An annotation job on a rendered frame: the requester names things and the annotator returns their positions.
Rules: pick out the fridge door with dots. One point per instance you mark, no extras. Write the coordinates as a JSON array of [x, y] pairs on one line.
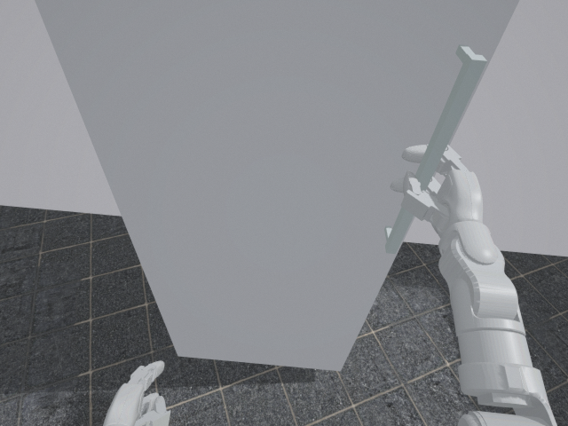
[[250, 147]]

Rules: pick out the robot left hand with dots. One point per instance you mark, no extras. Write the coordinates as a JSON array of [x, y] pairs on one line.
[[129, 406]]

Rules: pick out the right robot forearm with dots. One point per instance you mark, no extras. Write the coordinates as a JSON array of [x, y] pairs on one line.
[[496, 365]]

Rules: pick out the robot right hand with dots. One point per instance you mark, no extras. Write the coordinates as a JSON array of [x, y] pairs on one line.
[[458, 199]]

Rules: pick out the handle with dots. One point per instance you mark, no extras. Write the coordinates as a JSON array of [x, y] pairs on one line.
[[472, 68]]

